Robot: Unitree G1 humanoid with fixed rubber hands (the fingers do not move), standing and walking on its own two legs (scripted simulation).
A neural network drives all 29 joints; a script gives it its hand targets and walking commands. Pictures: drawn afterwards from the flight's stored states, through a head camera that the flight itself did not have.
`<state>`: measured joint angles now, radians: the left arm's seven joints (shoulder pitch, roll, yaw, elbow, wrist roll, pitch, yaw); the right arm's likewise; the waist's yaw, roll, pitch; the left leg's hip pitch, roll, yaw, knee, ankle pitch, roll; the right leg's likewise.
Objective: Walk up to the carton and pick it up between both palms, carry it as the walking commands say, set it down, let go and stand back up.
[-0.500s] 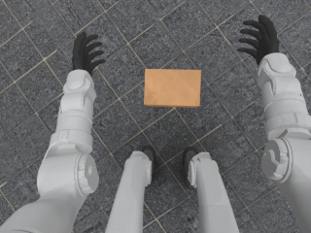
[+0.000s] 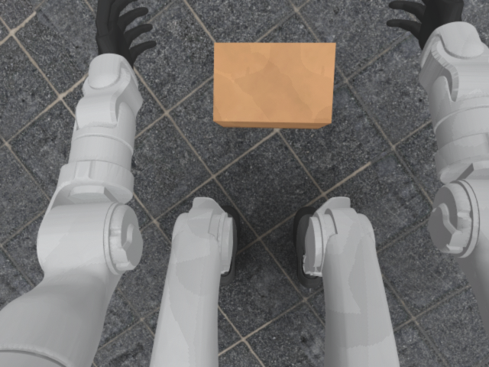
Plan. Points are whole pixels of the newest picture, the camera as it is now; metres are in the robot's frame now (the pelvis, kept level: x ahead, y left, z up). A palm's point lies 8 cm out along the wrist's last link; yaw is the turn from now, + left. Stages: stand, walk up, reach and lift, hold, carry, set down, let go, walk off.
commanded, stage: reach and lift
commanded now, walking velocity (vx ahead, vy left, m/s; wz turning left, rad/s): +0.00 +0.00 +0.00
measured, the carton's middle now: (271, 90) +0.52 -0.02 -0.39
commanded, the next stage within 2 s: none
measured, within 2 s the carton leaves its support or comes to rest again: neither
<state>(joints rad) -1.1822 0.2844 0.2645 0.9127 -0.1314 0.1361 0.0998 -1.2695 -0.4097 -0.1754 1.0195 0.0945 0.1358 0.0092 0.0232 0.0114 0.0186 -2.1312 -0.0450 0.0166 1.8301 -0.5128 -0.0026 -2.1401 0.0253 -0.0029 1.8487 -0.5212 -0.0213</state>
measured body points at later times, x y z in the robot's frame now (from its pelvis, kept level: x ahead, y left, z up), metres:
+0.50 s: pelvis -0.01 +0.00 -0.09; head +0.36 -0.01 +0.16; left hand +0.53 +0.19 -0.28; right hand +0.54 -0.21 -0.28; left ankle +0.11 +0.11 -0.43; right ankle +0.10 -0.11 -0.43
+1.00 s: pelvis -0.01 +0.00 -0.12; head +0.36 -0.02 +0.12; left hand +0.53 +0.19 -0.31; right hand +0.54 -0.20 -0.32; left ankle +0.11 +0.11 -0.43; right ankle +0.10 -0.11 -0.43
